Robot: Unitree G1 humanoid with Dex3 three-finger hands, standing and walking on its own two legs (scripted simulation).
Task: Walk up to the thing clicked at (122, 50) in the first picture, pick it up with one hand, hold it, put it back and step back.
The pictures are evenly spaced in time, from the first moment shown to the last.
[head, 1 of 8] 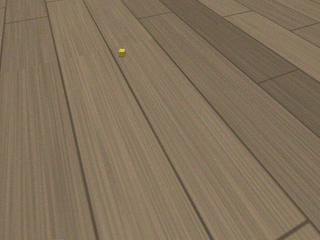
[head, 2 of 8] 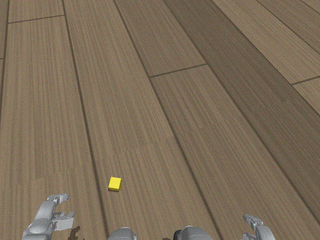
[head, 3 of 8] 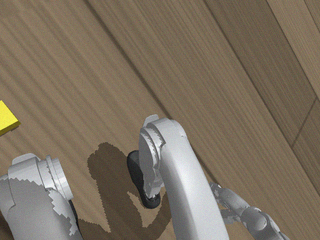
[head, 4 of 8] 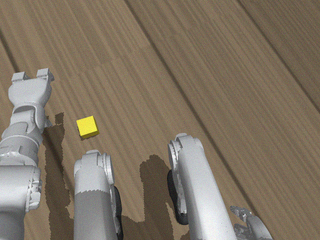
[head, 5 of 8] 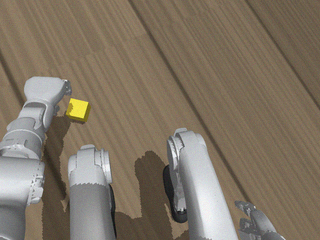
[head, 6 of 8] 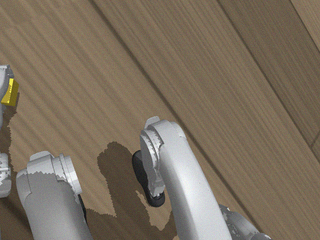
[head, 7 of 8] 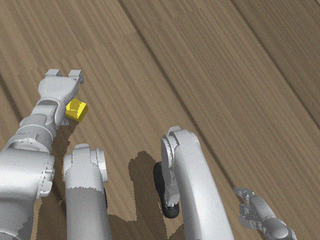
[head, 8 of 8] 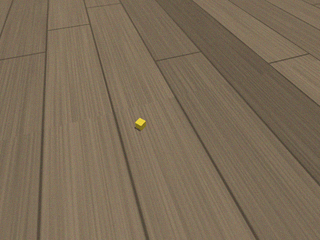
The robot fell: no
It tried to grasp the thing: yes
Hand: left
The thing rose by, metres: 0.68
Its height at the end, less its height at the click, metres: +0.00
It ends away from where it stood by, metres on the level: 0.08
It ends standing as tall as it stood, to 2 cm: yes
